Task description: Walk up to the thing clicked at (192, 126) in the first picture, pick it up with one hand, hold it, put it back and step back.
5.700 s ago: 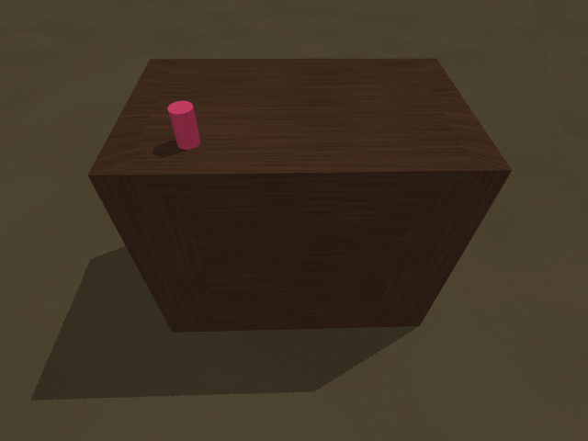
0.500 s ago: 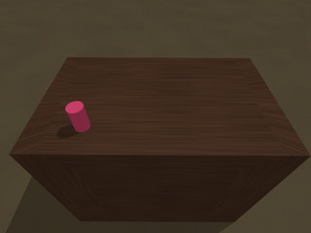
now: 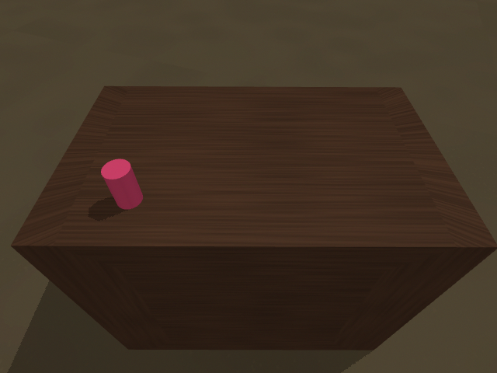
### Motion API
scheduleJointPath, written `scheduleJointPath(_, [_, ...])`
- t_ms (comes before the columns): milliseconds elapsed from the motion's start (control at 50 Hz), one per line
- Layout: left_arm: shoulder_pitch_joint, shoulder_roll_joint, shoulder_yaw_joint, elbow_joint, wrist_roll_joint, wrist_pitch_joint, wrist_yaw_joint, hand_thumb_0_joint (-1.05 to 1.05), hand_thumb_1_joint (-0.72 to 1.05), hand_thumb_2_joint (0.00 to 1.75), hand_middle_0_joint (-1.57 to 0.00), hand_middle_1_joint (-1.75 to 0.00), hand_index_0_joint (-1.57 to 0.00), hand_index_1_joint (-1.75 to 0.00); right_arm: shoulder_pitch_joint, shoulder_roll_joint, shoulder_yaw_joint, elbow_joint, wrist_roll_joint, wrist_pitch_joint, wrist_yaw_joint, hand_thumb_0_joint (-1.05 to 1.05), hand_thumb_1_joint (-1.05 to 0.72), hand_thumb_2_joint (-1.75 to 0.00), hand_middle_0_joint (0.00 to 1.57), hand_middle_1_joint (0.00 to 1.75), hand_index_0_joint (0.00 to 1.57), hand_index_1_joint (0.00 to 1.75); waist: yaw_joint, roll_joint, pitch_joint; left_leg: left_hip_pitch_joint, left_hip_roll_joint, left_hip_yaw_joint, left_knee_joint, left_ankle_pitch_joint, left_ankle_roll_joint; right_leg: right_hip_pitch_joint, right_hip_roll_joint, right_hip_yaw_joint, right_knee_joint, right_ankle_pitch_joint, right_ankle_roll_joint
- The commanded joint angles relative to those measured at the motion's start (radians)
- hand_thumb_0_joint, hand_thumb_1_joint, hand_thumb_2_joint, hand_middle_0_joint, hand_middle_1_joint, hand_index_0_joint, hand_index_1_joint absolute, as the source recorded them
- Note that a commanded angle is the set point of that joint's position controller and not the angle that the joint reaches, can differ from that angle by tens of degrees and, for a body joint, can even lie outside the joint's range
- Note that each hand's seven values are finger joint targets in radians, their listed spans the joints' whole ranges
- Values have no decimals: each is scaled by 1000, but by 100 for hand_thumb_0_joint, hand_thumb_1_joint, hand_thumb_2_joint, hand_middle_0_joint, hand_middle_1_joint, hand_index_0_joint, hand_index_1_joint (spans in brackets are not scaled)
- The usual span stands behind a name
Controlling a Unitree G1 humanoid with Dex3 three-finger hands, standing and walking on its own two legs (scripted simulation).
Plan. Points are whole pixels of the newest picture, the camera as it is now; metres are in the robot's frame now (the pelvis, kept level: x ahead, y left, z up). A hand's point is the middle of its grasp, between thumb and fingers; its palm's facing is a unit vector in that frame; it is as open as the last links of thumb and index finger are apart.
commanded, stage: stand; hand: left
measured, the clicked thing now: (123, 184) +0.46 +0.25 +0.02
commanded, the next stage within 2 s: rise first in 0.08 s
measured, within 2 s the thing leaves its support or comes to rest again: neither
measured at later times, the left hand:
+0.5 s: hand (97, 367) +0.17 +0.26 -0.11, palm faces +0.19 -0.93 -0.33, open 12.7 cm
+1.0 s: hand (56, 341) +0.18 +0.27 +0.02, palm faces +0.27 -0.89 -0.36, open 17.5 cm
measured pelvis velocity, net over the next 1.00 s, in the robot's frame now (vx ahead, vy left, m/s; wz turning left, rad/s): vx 0.00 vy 0.02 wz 0.01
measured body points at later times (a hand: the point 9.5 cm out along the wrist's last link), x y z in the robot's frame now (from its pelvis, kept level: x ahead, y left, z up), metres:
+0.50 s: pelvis +0.00 +0.01 -0.01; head +0.03 +0.00 +0.44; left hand +0.16 +0.30 -0.08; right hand +0.16 -0.28 -0.11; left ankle -0.05 +0.15 -0.75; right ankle +0.04 -0.12 -0.75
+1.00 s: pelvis +0.00 +0.02 -0.01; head +0.00 +0.01 +0.44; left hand +0.16 +0.32 +0.04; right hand +0.16 -0.22 -0.10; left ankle -0.05 +0.15 -0.75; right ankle +0.04 -0.12 -0.75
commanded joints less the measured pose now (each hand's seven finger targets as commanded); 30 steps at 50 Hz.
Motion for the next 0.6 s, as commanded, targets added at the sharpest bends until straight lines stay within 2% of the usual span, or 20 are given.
scheduleJointPath(0, [-31,218,37,-63,0,-27,19,0,90,90,-20,-30,-20,-30,-24,-216,-38,-60,1,-18,-18,0,-90,-90,20,30,20,30,0,-9,-65,-84,91,-52,-56,157,50,103,-111,93,-45,158,-31])
scheduleJointPath(140, [-37,218,39,-63,1,-27,24,0,90,90,-20,-30,-20,-30,-34,-215,-39,-64,2,-17,-21,0,-90,-90,20,30,20,30,-6,-19,-92,-63,95,-45,-45,224,49,132,-116,82,-26,269,-33])
scheduleJointPath(160, [-39,217,38,-64,1,-27,23,0,82,82,-12,-22,-12,-22,-28,-213,-36,-64,2,-17,-21,0,-82,-82,12,22,12,22,-7,-18,-94,-62,96,-43,-49,231,47,134,-116,83,-25,271,-32])
scheduleJointPath(180, [-390,20,14,-414,-73,-100,26,0,74,74,-4,-14,-4,-14,-379,-30,-10,-415,101,-137,-34,0,-74,-74,4,14,5,14,-37,8,-99,-229,-46,59,72,171,30,7,-11,-26,32,113,-5])
scheduleJointPath(200, [-328,105,31,-443,-104,-137,51,0,66,66,-7,-6,-4,-9,-358,-45,3,-425,112,-157,-46,0,-66,-66,4,6,5,6,6,-28,-129,-197,-31,45,38,116,27,68,-13,-24,19,36,-11])
scheduleJointPath(240, [-161,197,92,-297,-96,-120,77,0,50,50,-7,-7,-6,-8,-254,-156,-79,-288,102,-141,-75,0,-50,-50,5,5,5,5,2,-18,-73,-277,-43,58,72,70,29,15,-5,-28,34,5,-10])
scheduleJointPath(260, [-138,276,174,-281,-88,-110,91,0,42,42,-8,-7,-6,-8,-237,-243,-160,-253,89,-136,-89,0,-42,-42,5,5,5,5,9,-39,-125,-281,-36,55,101,100,31,17,-3,-29,67,44,-10])
scheduleJointPath(280, [-125,242,173,-275,-75,-111,94,0,34,34,-8,-8,-7,-9,-232,-207,-169,-222,73,-139,-90,0,-34,-34,5,5,5,5,18,-2,-186,-291,-42,60,122,125,31,34,-8,-23,93,81,-10])
scheduleJointPath(300, [-135,178,152,-297,-61,-117,87,0,26,27,-7,-7,-7,-7,-210,-119,-138,-194,59,-138,-80,0,-26,-26,5,5,5,5,16,33,-214,-297,-46,56,126,135,34,37,-10,-18,101,100,-13])
scheduleJointPath(320, [-82,194,195,-316,-43,-113,87,0,21,26,-7,-8,-7,-8,-141,-119,-171,-146,44,-126,-75,0,-21,-23,5,5,5,5,18,40,-226,-299,-48,58,122,148,36,54,-10,-18,98,112,-13])
scheduleJointPath(360, [120,177,203,-405,-43,-102,88,0,11,19,-7,-8,-8,-6,12,-153,-221,-260,57,-126,-81,0,-10,-19,5,5,5,5,4,17,-310,-211,-47,63,105,267,28,110,3,-32,84,219,-12])
scheduleJointPath(380, [135,189,222,-401,-40,-96,87,0,3,16,-8,-8,-9,-7,80,-121,-210,-203,56,-110,-78,0,-5,-18,5,5,5,5,3,35,-291,-203,-50,67,102,301,26,108,3,-35,74,251,-11])
scheduleJointPath(400, [70,180,217,-548,-43,-108,83,0,-5,13,-8,-8,-10,-7,17,-108,-193,-356,59,-115,-72,0,2,-16,5,5,5,5,2,-11,-304,-198,-46,62,105,335,24,116,7,-42,73,278,-11])
scheduleJointPath(420, [143,136,204,-521,-43,-98,77,0,-7,12,-8,-8,-9,-7,48,-94,-198,-342,58,-109,-70,0,5,-15,5,5,5,5,8,-3,-303,-194,-47,67,105,353,22,120,4,-42,78,297,-12])
scheduleJointPath(440, [133,104,178,-539,-47,-88,74,0,-9,12,-7,-7,-8,-6,45,-39,-156,-341,60,-96,-67,0,9,-14,5,5,5,5,9,-9,-249,-205,-49,67,95,316,30,88,4,-45,64,257,-8])
scheduleJointPath(500, [-49,101,166,-769,-50,-101,87,0,-32,9,-7,-7,-7,-7,-193,-22,-119,-532,61,-110,-78,0,23,-10,5,5,5,5,23,-7,-233,-210,-38,55,68,240,28,63,-1,-44,47,155,-14])
scheduleJointPath(520, [-20,104,169,-784,-48,-104,94,0,-37,8,-6,-6,-6,-6,-150,-33,-134,-500,54,-113,-86,0,27,-9,5,5,5,5,23,8,-222,-205,-37,53,62,218,29,68,-1,-44,42,130,-15])
scheduleJointPath(540, [3,88,153,-814,-47,-106,98,0,-44,7,-7,-6,-6,-6,-121,-7,-113,-520,54,-117,-87,0,31,-8,5,5,5,5,20,-5,-188,-208,-35,50,55,205,30,64,3,-47,38,113,-15])
scheduleJointPath(560, [-8,103,164,-900,-44,-116,104,0,-51,5,-8,-7,-7,-7,-146,2,-104,-568,53,-128,-88,0,33,-7,5,5,5,5,30,12,-230,-193,-35,50,59,216,28,93,1,-45,42,123,-16])
scheduleJointPath(580, [7,161,210,-944,-44,-124,116,0,-54,4,-8,-7,-7,-7,-115,-37,-125,-589,50,-132,-96,0,36,-7,5,5,5,5,27,20,-240,-185,-39,53,61,218,30,107,0,-44,39,127,-13])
